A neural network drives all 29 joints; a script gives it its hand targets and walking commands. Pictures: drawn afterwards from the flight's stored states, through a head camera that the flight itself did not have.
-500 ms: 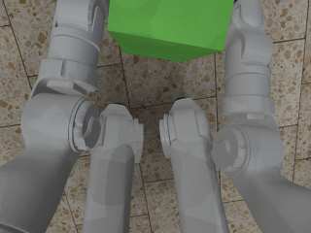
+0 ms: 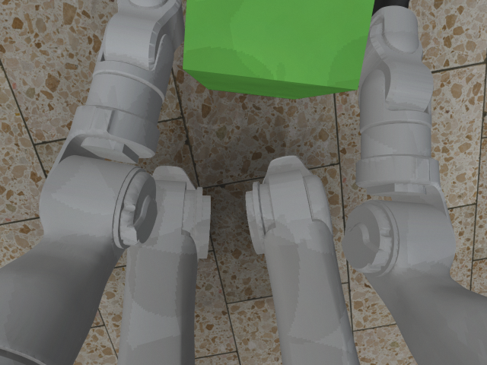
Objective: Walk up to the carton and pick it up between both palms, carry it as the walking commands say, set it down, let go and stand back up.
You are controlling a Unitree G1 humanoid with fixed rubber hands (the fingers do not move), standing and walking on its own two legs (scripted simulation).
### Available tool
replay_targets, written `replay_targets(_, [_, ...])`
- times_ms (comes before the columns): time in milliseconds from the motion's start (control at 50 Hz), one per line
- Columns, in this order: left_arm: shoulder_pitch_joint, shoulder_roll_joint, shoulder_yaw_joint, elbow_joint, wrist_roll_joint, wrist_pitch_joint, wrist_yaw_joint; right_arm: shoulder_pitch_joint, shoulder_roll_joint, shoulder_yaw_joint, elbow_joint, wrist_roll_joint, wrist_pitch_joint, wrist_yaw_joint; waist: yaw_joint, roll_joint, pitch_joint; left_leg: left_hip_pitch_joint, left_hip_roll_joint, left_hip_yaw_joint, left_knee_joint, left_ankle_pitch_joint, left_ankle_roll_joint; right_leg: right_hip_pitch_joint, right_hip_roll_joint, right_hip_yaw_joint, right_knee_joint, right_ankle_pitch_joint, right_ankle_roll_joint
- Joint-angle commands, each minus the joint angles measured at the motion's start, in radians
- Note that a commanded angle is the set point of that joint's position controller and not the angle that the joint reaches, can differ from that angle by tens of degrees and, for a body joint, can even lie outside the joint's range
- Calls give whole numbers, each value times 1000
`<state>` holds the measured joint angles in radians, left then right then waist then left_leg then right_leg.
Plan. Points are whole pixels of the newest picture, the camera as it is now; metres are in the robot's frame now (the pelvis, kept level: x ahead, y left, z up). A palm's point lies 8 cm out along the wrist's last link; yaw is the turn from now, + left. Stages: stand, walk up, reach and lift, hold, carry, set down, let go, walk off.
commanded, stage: set down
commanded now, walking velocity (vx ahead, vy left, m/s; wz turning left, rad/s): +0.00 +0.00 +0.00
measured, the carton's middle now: (267, 10) +0.52 -0.07 -0.24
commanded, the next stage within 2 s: none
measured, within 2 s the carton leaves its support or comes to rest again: rests again in 1.62 s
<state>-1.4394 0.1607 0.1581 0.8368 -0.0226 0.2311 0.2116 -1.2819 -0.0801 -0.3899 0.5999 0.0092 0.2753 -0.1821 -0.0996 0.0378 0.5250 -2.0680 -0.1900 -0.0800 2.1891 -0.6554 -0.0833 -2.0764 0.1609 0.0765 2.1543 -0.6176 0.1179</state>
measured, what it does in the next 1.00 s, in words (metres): stands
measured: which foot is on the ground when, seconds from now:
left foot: down 0.00-1.00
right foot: down 0.00-1.00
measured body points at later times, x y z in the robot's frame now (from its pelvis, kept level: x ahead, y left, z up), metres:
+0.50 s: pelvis -0.01 +0.01 -0.02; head +0.35 +0.00 +0.23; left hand +0.56 +0.07 -0.18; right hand +0.51 -0.19 -0.18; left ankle +0.10 +0.12 -0.36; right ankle +0.11 -0.13 -0.36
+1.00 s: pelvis +0.01 +0.00 -0.02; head +0.36 -0.01 +0.25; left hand +0.57 +0.06 -0.18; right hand +0.52 -0.19 -0.18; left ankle +0.10 +0.12 -0.36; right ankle +0.11 -0.13 -0.36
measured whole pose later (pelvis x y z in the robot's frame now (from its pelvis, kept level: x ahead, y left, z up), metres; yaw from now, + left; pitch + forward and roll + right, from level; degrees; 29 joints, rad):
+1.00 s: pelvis +0.01 +0.00 -0.02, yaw +1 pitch +34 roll -1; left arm -1.43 0.12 0.32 1.01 0.12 0.14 0.14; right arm -1.26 -0.05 -0.46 0.78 -0.09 0.19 -0.10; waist -0.11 0.01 0.36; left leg -2.18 -0.18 -0.07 2.25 -0.65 -0.08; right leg -2.19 0.12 0.06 2.22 -0.63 0.10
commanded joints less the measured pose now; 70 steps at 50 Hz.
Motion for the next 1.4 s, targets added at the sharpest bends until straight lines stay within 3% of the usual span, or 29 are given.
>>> replay_targets(0, [-500,-967,-383,-21,-29,-19,-259,-824,920,677,-132,138,-44,255,30,-65,-1864,533,-3,150,-166,456,82,822,-10,-142,-194,572,-14])
replay_targets(80, [-558,-943,-396,-3,-29,-32,-278,-802,935,618,-29,123,-48,244,16,-61,-1800,498,3,156,-176,378,79,771,-6,-160,-174,505,-15])
replay_targets(260, [-623,-963,-335,85,21,-8,-301,-781,882,436,111,45,-51,280,-48,116,-1608,549,20,143,-186,270,58,532,-19,-183,-175,331,-59])
replay_targets(280, [-581,-982,-313,133,39,2,-305,-797,900,437,118,40,-48,293,-15,98,-1527,531,6,132,-209,267,70,461,-16,-200,-167,307,-55])
replay_targets(300, [-639,-986,-336,82,12,-5,-305,-789,865,413,120,30,-49,300,-59,122,-1577,571,13,126,-193,259,62,455,-25,-205,-155,297,-65])
replay_targets(360, [-615,-1045,-329,117,30,0,-296,-819,868,408,98,35,-57,327,-58,160,-1562,614,10,115,-193,285,62,372,-21,-219,-137,274,-70])
replay_targets(380, [-613,-1021,-327,110,37,-8,-289,-797,890,412,115,37,-56,333,-31,137,-1550,633,13,96,-211,307,70,338,-26,-227,-122,285,-65])
replay_targets(440, [-554,-1031,-268,201,31,3,-287,-810,859,425,99,14,-48,350,-59,78,-1477,586,5,94,-198,306,83,344,-34,-222,-135,272,-62])
replay_targets(500, [-498,-1037,-230,197,47,-15,-281,-771,885,451,109,23,-46,368,-16,38,-1462,557,-8,105,-193,345,89,334,-27,-211,-137,309,-59])
replay_targets(520, [-499,-1035,-234,212,40,-13,-279,-759,877,450,93,14,-46,372,-43,11,-1476,578,-5,95,-187,365,91,348,-30,-221,-131,316,-55])
replay_targets(580, [-497,-1032,-265,163,29,-23,-281,-718,869,446,71,9,-49,363,-69,30,-1532,594,-11,84,-169,451,85,384,-30,-207,-119,416,-56])
replay_targets(660, [-424,-983,-235,228,66,-23,-278,-661,886,427,153,31,-51,366,-3,71,-1416,529,-10,98,-180,391,87,324,-25,-195,-125,369,-51])
replay_targets(700, [-446,-990,-263,159,45,-36,-281,-674,882,448,73,40,-63,360,-10,71,-1479,518,-11,104,-164,421,88,386,-27,-180,-123,416,-56])
replay_targets(760, [-420,-967,-221,208,75,-38,-294,-638,837,405,158,3,-64,350,-32,55,-1331,410,-7,121,-157,372,80,349,-25,-174,-135,388,-54])
replay_targets(780, [-406,-966,-214,215,86,-43,-294,-620,887,411,147,2,-66,348,-6,56,-1301,382,-12,124,-171,356,83,342,-16,-163,-146,386,-54])
replay_targets(800, [-403,-958,-199,243,86,-42,-296,-613,867,389,166,-15,-66,341,-33,43,-1322,377,-10,119,-167,331,84,368,-23,-172,-139,372,-50])
replay_targets(820, [-360,-961,-195,243,102,-43,-298,-654,859,408,134,-2,-72,342,19,46,-1302,365,-13,122,-168,351,88,350,-24,-159,-129,377,-50])
replay_targets(840, [-346,-1000,-206,240,95,-43,-299,-616,860,403,156,-19,-72,334,-20,43,-1300,352,-13,118,-170,345,87,370,-19,-164,-133,379,-53])
replay_targets(960, [-311,-917,-158,279,151,-47,-306,-563,858,356,200,-45,-70,331,33,38,-1223,306,-5,126,-180,324,87,333,-16,-148,-141,371,-46])
replay_targets(980, [-328,-911,-161,231,137,-53,-308,-543,862,363,187,-51,-72,332,10,18,-1242,287,-8,130,-172,311,86,355,-14,-143,-148,362,-50])
replay_targets(1000, [-340,-889,-143,262,158,-50,-305,-555,847,350,206,-51,-73,334,32,55,-1212,299,-4,137,-178,293,83,340,-17,-139,-154,343,-53])
replay_targets(1020, [-335,-934,-173,227,132,-53,-310,-544,837,356,175,-49,-78,332,-3,68,-1268,316,-5,133,-157,336,82,343,-13,-139,-135,384,-60])
replay_targets(1060, [-328,-875,-143,254,156,-52,-306,-545,846,335,210,-49,-74,333,23,56,-1224,308,2,120,-174,296,88,315,-18,-138,-134,346,-54])
replay_targets(1080, [-306,-903,-157,251,154,-50,-307,-530,825,334,183,-50,-78,336,-5,57,-1210,313,2,108,-175,311,93,287,-16,-149,-123,353,-53])
replay_targets(1160, [-324,-872,-134,259,172,-48,-302,-552,777,324,193,-62,-85,339,20,71,-1188,338,3,102,-185,299,81,248,-24,-153,-124,306,-62])
replay_targets(1260, [-308,-860,-142,238,178,-55,-285,-513,776,306,213,-75,-86,349,11,47,-1181,404,2,86,-196,341,79,208,-21,-174,-109,314,-58])
replay_targets(1280, [-312,-888,-153,239,163,-53,-287,-527,740,302,193,-69,-93,348,-23,76,-1200,422,1,87,-180,350,74,203,-21,-175,-112,311,-65])
replay_targets(1300, [-306,-814,-131,267,186,-55,-277,-519,746,293,210,-63,-90,343,15,67,-1191,436,6,86,-187,348,74,201,-26,-175,-109,308,-55])
replay_targets(1380, [-302,-782,-122,245,168,-62,-269,-484,646,247,233,-95,-101,330,-9,70,-1185,428,2,95,-178,347,59,206,-25,-177,-110,299,-65])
